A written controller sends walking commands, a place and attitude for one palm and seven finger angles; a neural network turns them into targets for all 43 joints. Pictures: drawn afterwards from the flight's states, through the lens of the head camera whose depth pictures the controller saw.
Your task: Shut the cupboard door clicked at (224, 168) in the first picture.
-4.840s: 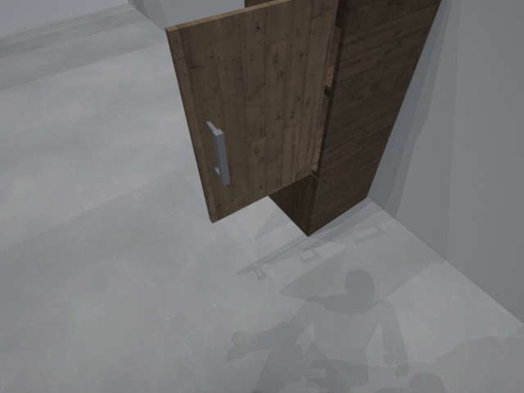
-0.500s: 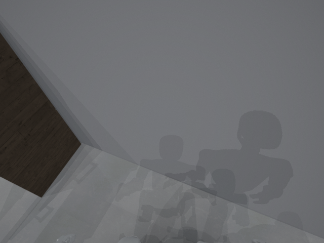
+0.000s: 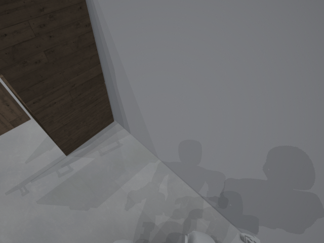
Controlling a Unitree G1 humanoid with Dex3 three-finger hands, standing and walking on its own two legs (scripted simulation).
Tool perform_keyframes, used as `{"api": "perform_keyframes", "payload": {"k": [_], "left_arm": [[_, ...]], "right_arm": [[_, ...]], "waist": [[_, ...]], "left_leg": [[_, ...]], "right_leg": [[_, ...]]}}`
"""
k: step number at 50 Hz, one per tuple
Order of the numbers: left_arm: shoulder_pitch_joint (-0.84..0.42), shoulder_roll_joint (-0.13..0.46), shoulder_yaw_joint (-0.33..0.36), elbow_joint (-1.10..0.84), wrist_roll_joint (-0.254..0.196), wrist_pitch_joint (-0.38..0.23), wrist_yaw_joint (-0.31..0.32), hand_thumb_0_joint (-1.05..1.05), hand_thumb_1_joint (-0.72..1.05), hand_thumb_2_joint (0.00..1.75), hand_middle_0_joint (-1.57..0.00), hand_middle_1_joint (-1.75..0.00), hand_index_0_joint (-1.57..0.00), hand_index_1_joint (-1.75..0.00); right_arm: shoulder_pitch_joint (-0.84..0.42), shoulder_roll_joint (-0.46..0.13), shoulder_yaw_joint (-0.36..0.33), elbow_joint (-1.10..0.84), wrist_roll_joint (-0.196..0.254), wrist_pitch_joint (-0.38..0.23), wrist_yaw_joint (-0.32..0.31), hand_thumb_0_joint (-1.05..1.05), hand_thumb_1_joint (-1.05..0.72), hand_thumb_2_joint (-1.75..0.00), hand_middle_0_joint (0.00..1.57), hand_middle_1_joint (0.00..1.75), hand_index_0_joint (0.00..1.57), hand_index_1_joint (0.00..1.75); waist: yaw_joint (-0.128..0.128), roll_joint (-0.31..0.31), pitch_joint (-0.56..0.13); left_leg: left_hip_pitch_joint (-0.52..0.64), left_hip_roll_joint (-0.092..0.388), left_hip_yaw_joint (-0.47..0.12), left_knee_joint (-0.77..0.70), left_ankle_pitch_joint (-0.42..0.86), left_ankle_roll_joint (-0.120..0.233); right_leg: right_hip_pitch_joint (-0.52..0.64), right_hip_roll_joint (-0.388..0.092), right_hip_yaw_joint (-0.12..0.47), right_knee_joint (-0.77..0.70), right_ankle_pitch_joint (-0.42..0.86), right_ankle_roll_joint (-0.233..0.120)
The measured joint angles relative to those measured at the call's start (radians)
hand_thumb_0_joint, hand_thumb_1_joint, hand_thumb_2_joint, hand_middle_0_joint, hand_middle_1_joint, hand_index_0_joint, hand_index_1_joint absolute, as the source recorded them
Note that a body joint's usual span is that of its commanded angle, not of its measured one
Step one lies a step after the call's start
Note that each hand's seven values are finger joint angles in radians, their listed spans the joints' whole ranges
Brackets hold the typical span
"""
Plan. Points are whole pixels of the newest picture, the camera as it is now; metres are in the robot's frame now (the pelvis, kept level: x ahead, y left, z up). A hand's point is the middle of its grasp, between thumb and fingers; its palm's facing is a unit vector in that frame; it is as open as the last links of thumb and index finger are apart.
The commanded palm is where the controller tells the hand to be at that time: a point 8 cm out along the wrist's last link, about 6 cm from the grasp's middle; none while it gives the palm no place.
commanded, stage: turn to face it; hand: left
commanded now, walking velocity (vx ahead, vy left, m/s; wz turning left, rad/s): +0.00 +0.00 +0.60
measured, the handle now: out of the picture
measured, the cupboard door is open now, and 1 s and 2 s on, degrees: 87 87 87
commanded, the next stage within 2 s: take the last steps up to it in 1.24 s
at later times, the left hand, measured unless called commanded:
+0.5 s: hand out of the picture +0.02 +0.16 -0.16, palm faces +0.28 -0.93 -0.22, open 7.4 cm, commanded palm none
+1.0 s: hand out of the picture -0.03 +0.15 -0.14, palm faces +0.54 -0.78 -0.32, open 7.4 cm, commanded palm none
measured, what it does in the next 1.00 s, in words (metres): steps on the spot, turning left: right foot, then left foot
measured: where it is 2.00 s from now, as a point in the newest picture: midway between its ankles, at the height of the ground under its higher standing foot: outside the picture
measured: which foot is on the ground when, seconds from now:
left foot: down 0.00-0.22, up 0.24-0.52, down 0.54-0.92, up 0.94-1.00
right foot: up 0.00-0.20, down 0.22-0.54, up 0.56-0.90, down 0.92-1.00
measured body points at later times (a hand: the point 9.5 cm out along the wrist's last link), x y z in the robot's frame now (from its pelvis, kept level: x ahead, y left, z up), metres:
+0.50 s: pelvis -0.01 -0.04 +0.00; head +0.04 -0.03 +0.45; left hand +0.01 +0.21 -0.14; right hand +0.14 -0.28 -0.14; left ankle -0.04 +0.07 -0.70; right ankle +0.02 -0.17 -0.73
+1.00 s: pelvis +0.00 -0.08 +0.00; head +0.06 -0.08 +0.45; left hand -0.06 +0.19 -0.12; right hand +0.21 -0.26 -0.16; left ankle -0.07 +0.04 -0.68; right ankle +0.07 -0.18 -0.73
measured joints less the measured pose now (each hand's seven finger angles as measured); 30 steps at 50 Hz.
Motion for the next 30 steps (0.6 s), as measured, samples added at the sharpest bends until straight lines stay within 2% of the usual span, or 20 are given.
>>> {"api": "perform_keyframes", "payload": {"k": [2,4,8,10,11,13,16,18,21,24,27,28,30], "left_arm": [[-0.017,0.005,0.003,-0.009,-0.002,-0.001,-0.003,0.01,0.91,0.9,-0.2,-0.3,-0.2,-0.3],[-0.03,0.009,0.004,-0.021,-0.003,-0.005,-0.005,0.01,0.91,0.9,-0.2,-0.3,-0.2,-0.3],[-0.054,0.012,0.002,-0.04,-0.008,-0.015,-0.005,0.01,0.91,0.9,-0.2,-0.3,-0.2,-0.3],[-0.057,0.013,-0.001,-0.052,-0.009,-0.028,-0.005,0.01,0.91,0.9,-0.2,-0.3,-0.2,-0.3],[-0.051,0.016,-0.003,-0.061,-0.006,-0.039,-0.004,0.01,0.91,0.9,-0.2,-0.3,-0.2,-0.3],[-0.053,-0.002,-0.01,-0.062,0.001,-0.054,0.003,0.01,0.91,0.9,-0.2,-0.3,-0.2,-0.3],[-0.036,-0.032,-0.023,-0.058,0.004,-0.049,0.009,0.01,0.91,0.9,-0.2,-0.3,-0.2,-0.3],[-0.023,-0.042,-0.027,-0.054,0.005,-0.042,0.01,0.01,0.9,0.9,-0.2,-0.3,-0.2,-0.3],[-0.014,-0.047,-0.03,-0.051,0.008,-0.043,0.007,0.01,0.9,0.9,-0.2,-0.3,-0.2,-0.3],[-0.007,-0.045,-0.031,-0.051,0.009,-0.05,0.003,0.01,0.9,0.9,-0.2,-0.3,-0.2,-0.3],[0.011,-0.037,-0.025,-0.048,0.002,-0.045,-0.004,0.01,0.9,0.9,-0.21,-0.3,-0.2,-0.3],[0.012,-0.029,-0.021,-0.043,-0.003,-0.036,-0.005,0.01,0.9,0.9,-0.21,-0.3,-0.2,-0.3],[0.0,-0.008,-0.014,-0.028,-0.004,-0.009,-0.002,0.01,0.9,0.9,-0.21,-0.3,-0.2,-0.3]], "right_arm": [[0.015,-0.002,0.0,0.009,-0.001,0.001,-0.006,0.01,-0.91,-0.9,0.2,0.29,0.2,0.3],[0.029,-0.007,-0.002,0.018,-0.002,0.004,-0.008,0.01,-0.91,-0.9,0.2,0.29,0.2,0.3],[0.054,-0.019,-0.012,0.029,-0.005,0.012,-0.005,0.01,-0.91,-0.9,0.2,0.29,0.2,0.3],[0.066,-0.027,-0.019,0.031,-0.001,0.019,-0.004,0.01,-0.91,-0.9,0.2,0.29,0.2,0.3],[0.074,-0.03,-0.023,0.029,0.003,0.024,-0.002,0.01,-0.91,-0.9,0.2,0.29,0.2,0.3],[0.064,-0.051,-0.036,0.038,0.007,0.035,-0.001,0.01,-0.91,-0.9,0.2,0.29,0.2,0.3],[0.059,-0.072,-0.05,0.044,0.006,0.049,0.006,0.01,-0.91,-0.9,0.2,0.29,0.2,0.3],[0.058,-0.071,-0.05,0.045,0.005,0.054,0.013,0.01,-0.91,-0.9,0.2,0.29,0.2,0.3],[0.055,-0.057,-0.042,0.041,0.008,0.051,0.021,0.01,-0.91,-0.9,0.2,0.29,0.2,0.3],[0.045,-0.046,-0.032,0.036,0.011,0.042,0.024,0.01,-0.91,-0.9,0.2,0.29,0.2,0.3],[0.042,-0.046,-0.024,0.018,0.011,0.024,0.027,0.01,-0.91,-0.9,0.2,0.29,0.2,0.3],[0.04,-0.043,-0.025,0.015,0.007,0.015,0.025,0.01,-0.91,-0.9,0.2,0.29,0.2,0.3],[0.033,-0.03,-0.019,0.011,0.002,0.004,0.019,0.01,-0.91,-0.9,0.2,0.29,0.2,0.3]], "waist": [[-0.002,0.016,-0.001],[-0.006,0.032,-0.003],[-0.024,0.065,-0.006],[-0.031,0.08,-0.011],[-0.03,0.077,-0.021],[-0.034,0.1,-0.005],[-0.046,0.112,0.0],[-0.053,0.097,-0.004],[-0.052,0.062,-0.002],[-0.036,0.033,0.004],[-0.03,0.025,-0.004],[-0.033,0.019,-0.009],[-0.025,0.002,-0.002]], "left_leg": [[0.008,0.003,-0.024,-0.028,0.022,-0.005],[0.011,0.007,-0.047,-0.046,0.036,-0.011],[-0.005,0.011,-0.094,-0.036,0.041,-0.033],[-0.029,0.008,-0.12,0.0,0.028,-0.049],[-0.053,-0.002,-0.125,0.037,0.01,-0.049],[-0.12,-0.012,-0.127,0.233,-0.151,-0.048],[-0.202,-0.013,-0.075,0.513,-0.185,-0.053],[-0.209,0.003,-0.03,0.556,-0.167,-0.066],[-0.162,0.022,0.02,0.433,-0.165,-0.08],[-0.095,0.025,0.047,0.259,-0.164,-0.077],[-0.007,0.026,0.054,0.042,-0.027,-0.059],[-0.018,0.018,0.045,0.037,0.0,-0.03],[-0.043,0.006,0.03,0.074,-0.014,0.004]], "right_leg": [[-0.019,0.011,0.031,0.008,0.032,0.006],[-0.013,0.019,0.051,-0.045,0.042,0.008],[0.056,0.042,0.061,-0.247,0.052,0.006],[0.125,0.056,0.052,-0.399,0.122,0.001],[0.154,0.05,0.049,-0.481,0.189,-0.019],[0.15,0.046,0.025,-0.45,0.2,-0.056],[0.185,0.023,-0.015,-0.471,0.175,-0.066],[0.208,0.006,-0.037,-0.504,0.185,-0.063],[0.23,-0.022,-0.073,-0.535,0.198,-0.061],[0.227,-0.047,-0.109,-0.517,0.187,-0.053],[0.198,-0.069,-0.148,-0.435,0.141,-0.034],[0.167,-0.074,-0.139,-0.369,0.083,-0.017],[0.093,-0.048,-0.061,-0.197,-0.036,-0.004]]}}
